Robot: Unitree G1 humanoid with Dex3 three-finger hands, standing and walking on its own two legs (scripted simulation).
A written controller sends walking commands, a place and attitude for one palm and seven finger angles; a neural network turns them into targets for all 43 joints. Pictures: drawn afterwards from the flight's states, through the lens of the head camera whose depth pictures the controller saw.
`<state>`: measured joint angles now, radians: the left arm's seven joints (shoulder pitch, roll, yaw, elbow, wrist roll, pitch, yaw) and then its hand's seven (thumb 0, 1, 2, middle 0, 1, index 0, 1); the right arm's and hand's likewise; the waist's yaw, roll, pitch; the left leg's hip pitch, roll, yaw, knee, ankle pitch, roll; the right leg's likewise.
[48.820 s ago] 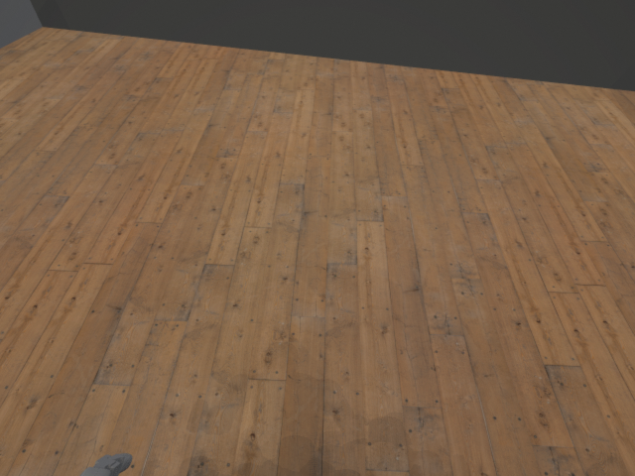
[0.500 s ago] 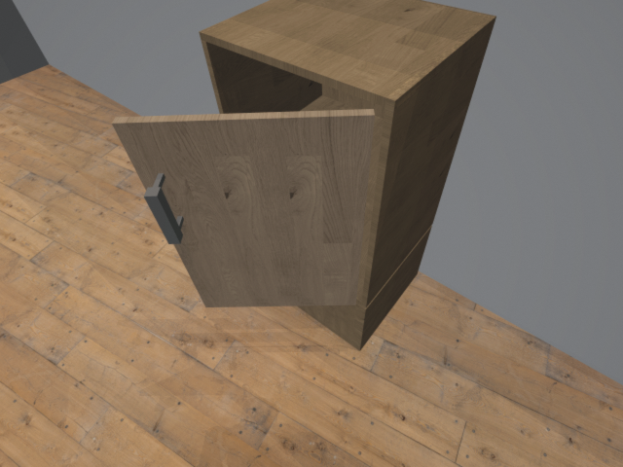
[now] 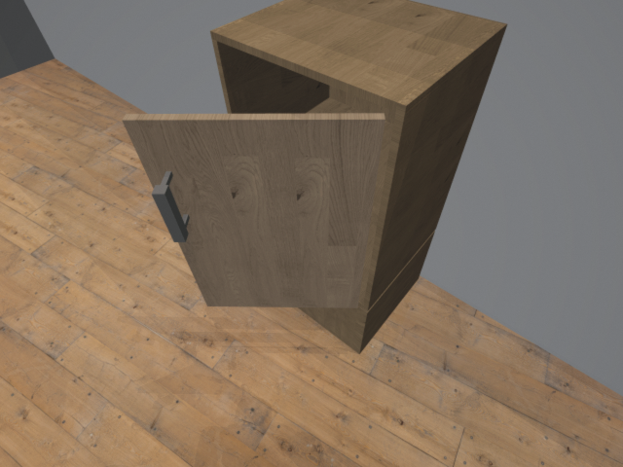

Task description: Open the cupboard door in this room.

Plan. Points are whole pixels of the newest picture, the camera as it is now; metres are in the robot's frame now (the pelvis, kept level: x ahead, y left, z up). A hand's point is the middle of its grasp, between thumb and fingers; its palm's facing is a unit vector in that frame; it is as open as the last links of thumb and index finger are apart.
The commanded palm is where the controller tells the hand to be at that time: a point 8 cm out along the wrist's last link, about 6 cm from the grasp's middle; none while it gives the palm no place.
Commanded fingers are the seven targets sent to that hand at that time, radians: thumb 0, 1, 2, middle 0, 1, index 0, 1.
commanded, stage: look again from close up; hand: left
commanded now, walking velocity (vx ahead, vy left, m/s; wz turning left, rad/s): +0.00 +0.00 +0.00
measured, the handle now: (174, 207) +0.55 +0.30 -0.03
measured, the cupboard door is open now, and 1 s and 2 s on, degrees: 39 39 39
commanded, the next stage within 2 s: shuffle to correct the standing spot in 0.32 s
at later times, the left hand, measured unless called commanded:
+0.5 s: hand out of the picture -0.01 +0.18 -0.17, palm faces +0.04 -0.98 -0.21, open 7.3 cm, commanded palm none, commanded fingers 0.00 0.90 0.90 -0.20 -0.30 -0.20 -0.30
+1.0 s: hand out of the picture +0.05 +0.24 -0.18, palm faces +0.05 -0.97 -0.22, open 7.4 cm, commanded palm none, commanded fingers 0.00 0.90 0.90 -0.20 -0.30 -0.20 -0.30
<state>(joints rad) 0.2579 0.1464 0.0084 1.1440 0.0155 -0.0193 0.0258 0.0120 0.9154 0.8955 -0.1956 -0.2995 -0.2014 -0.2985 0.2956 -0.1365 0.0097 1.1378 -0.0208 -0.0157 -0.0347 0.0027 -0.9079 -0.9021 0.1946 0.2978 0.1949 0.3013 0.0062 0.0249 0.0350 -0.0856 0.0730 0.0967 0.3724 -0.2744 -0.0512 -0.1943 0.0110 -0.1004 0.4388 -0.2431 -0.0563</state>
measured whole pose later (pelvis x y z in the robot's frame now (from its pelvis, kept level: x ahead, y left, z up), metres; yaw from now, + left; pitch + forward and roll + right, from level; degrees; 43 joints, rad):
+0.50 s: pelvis -0.01 +0.01 +0.00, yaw +0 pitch +0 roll +1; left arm 0.26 0.15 0.01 1.14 0.02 -0.02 0.03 0.01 0.92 0.90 -0.20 -0.30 -0.20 -0.30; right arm 0.31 -0.12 0.01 1.15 -0.02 -0.02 -0.03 0.00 -0.91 -0.90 0.19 0.30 0.20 0.30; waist 0.01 0.01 0.04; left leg -0.10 0.06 0.09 0.38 -0.27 -0.04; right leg -0.20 0.00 -0.10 0.44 -0.24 -0.05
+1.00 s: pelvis +0.01 +0.06 -0.01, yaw +1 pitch +1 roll +2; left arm 0.19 0.16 0.05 1.06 0.03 0.02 0.03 0.01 0.91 0.90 -0.19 -0.30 -0.20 -0.30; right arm 0.34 -0.11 0.00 1.08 -0.04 -0.02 -0.04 0.00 -0.91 -0.90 0.19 0.30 0.20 0.30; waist -0.01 -0.01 0.07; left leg -0.13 -0.04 0.11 0.44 -0.33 0.05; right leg -0.34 -0.05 -0.07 0.75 -0.45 -0.02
